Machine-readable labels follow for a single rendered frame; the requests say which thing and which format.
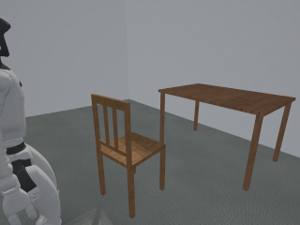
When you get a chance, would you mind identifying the robot thigh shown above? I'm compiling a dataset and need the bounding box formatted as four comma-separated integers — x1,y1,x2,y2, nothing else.
12,161,61,225
27,144,57,191

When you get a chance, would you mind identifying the chair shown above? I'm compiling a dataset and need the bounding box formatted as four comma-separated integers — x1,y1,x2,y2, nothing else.
91,94,166,218

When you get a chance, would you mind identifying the table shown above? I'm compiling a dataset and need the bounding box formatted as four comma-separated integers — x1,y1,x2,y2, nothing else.
158,83,296,191

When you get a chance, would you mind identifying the robot right hand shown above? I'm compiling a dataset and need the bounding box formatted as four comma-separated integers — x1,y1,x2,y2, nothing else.
2,188,38,225

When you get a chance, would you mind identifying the left robot thigh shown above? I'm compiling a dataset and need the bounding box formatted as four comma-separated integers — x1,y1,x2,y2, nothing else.
27,144,57,191

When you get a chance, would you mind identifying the robot right upper arm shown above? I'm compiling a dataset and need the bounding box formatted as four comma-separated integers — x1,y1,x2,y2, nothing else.
0,70,12,140

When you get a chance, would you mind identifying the right robot forearm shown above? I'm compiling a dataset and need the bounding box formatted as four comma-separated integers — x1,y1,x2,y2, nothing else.
0,133,21,196

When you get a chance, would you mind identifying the right robot thigh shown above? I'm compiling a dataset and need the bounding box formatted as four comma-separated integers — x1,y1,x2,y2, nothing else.
12,161,61,225

